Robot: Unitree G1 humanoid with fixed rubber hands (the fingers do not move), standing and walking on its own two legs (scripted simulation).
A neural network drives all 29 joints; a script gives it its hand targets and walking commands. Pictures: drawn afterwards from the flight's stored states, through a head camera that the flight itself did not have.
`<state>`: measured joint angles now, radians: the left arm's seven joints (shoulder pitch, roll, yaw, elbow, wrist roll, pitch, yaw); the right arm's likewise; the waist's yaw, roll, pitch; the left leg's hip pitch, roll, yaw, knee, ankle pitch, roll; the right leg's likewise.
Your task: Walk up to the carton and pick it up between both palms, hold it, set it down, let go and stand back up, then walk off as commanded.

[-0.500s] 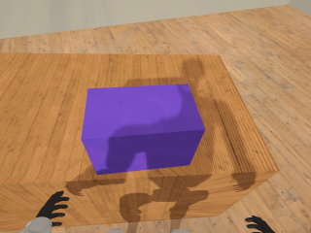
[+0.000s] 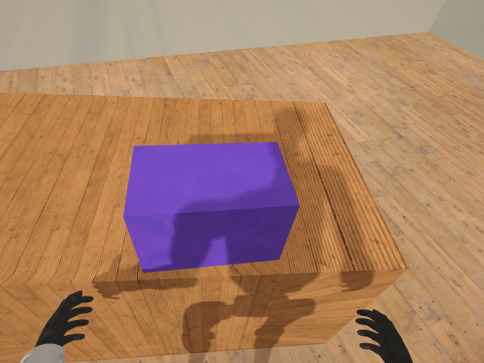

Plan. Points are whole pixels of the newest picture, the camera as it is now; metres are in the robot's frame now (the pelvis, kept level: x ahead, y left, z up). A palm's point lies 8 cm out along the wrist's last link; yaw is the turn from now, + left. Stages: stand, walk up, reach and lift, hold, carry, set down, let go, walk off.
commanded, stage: reach and lift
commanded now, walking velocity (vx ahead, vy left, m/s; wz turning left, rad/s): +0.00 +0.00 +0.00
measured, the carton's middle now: (211, 206) +0.44 +0.05 -0.02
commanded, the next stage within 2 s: none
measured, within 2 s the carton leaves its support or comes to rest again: neither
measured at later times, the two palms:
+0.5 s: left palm (60, 313) +0.22 +0.27 -0.01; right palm (383, 344) +0.18 -0.23 -0.01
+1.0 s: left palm (65, 300) +0.24 +0.26 +0.01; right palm (389, 320) +0.20 -0.23 +0.02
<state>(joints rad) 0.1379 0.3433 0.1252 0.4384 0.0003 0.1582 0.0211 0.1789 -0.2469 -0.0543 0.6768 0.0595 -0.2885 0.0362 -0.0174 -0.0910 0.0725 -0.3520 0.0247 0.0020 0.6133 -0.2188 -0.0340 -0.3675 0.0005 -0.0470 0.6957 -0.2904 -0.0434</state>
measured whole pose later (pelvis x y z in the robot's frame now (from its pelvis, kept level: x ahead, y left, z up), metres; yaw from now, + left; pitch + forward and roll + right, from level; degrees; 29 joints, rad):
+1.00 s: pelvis +0.01 +0.03 +0.01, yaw -2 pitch -1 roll +2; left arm 0.16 0.27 0.02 0.36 -0.17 -0.16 0.08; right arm 0.17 -0.31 -0.03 0.43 0.33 -0.22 0.13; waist -0.01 -0.06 -0.01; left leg -0.31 0.00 0.06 0.52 -0.19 0.00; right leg -0.28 0.02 0.00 0.62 -0.33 -0.04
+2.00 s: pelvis +0.02 +0.03 +0.01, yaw -2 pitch +1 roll +2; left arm -0.45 0.38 0.09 0.50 -0.22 0.26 0.02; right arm -0.39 -0.37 -0.03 0.51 0.41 0.14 0.07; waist 0.00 -0.07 0.01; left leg -0.31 0.00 0.06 0.48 -0.18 0.00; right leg -0.28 0.02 0.01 0.58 -0.32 -0.04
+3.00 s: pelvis +0.02 +0.05 +0.00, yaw -3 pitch +20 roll -1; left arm -0.71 0.32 -0.04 1.19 -0.26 -0.30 0.04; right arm -0.67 -0.36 0.11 1.05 0.46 -0.19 0.06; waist 0.02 -0.05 -0.17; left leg -0.76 0.03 0.05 0.60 -0.19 0.01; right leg -0.68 0.05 0.00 0.61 -0.28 -0.03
